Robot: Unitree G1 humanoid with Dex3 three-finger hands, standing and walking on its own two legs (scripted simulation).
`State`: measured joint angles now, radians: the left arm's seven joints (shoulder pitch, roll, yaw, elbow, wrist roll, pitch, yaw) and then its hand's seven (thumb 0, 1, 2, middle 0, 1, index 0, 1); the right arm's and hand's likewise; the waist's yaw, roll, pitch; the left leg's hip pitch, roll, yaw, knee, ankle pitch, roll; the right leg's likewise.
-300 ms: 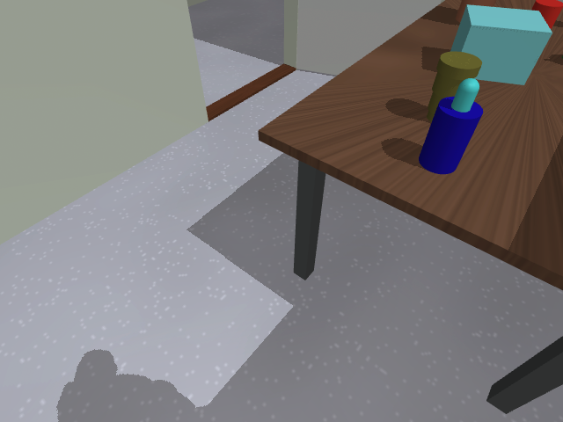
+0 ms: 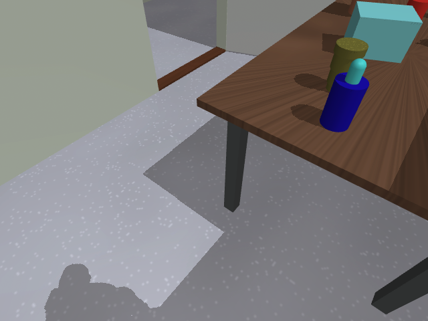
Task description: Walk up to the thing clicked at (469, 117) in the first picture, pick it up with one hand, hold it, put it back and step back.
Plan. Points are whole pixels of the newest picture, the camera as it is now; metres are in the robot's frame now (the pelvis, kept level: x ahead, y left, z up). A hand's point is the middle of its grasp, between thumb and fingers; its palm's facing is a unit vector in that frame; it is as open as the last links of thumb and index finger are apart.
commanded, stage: stand
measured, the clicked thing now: (346, 94) +0.69 -0.36 +0.04
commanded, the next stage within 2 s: walk up in 0.82 s
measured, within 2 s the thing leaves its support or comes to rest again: neither
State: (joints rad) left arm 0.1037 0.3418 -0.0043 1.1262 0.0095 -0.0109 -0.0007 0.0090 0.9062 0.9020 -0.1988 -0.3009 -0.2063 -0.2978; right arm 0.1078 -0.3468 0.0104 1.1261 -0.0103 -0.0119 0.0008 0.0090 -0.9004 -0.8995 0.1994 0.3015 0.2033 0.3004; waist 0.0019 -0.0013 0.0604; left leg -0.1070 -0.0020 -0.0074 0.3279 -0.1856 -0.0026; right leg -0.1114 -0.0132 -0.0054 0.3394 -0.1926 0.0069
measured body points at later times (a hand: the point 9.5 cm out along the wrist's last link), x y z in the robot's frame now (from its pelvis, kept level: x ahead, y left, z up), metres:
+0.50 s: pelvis +0.00 +0.00 +0.00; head +0.01 +0.00 +0.45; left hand +0.09 +0.30 -0.13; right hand +0.09 -0.30 -0.13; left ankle +0.00 +0.12 -0.75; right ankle +0.00 -0.12 -0.75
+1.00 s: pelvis +0.02 +0.04 -0.01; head +0.04 +0.02 +0.44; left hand +0.05 +0.35 -0.12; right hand +0.09 -0.30 -0.13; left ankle +0.03 +0.16 -0.71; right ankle +0.00 -0.12 -0.75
